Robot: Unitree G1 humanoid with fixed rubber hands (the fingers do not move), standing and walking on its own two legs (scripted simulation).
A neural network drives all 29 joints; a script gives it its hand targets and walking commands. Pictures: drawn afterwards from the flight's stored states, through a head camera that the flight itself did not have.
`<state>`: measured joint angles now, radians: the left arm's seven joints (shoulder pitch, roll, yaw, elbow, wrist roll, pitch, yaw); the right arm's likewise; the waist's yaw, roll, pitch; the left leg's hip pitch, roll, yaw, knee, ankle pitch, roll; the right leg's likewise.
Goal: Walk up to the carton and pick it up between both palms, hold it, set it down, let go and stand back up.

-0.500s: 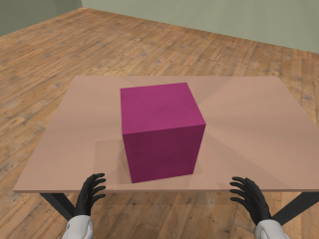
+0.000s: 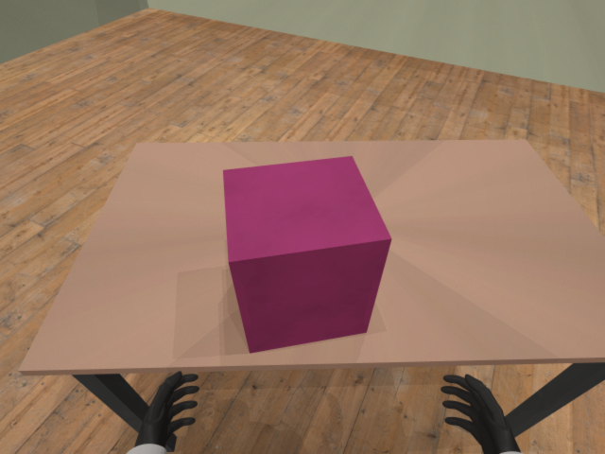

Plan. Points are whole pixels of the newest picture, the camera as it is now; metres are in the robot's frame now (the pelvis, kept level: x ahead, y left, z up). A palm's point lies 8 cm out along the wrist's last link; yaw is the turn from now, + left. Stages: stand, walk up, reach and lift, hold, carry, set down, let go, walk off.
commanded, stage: set down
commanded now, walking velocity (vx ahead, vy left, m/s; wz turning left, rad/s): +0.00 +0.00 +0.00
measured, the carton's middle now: (299, 257) +0.42 +0.06 +0.02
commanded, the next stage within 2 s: let go in 0.20 s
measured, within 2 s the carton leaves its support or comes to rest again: neither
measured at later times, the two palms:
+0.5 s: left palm (159, 452) +0.15 +0.23 -0.08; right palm out of the picture +0.15 -0.22 -0.08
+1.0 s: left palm out of the picture +0.11 +0.26 -0.10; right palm out of the picture +0.10 -0.26 -0.10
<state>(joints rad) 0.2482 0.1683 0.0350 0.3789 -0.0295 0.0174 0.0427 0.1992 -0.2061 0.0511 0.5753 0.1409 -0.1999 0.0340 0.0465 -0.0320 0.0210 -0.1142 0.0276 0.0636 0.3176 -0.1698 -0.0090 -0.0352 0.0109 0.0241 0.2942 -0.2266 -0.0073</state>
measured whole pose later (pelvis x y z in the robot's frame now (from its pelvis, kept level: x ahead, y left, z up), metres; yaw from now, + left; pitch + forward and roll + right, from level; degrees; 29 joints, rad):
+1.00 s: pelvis +0.00 +0.00 -0.01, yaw +1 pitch -1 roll +0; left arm 0.29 0.26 0.04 0.64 0.02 -0.02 -0.01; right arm 0.28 -0.26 -0.04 0.75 -0.02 -0.05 -0.01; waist 0.00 -0.01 -0.04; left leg -0.21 0.04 0.04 0.47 -0.24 -0.01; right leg -0.11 0.02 0.00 0.43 -0.29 -0.01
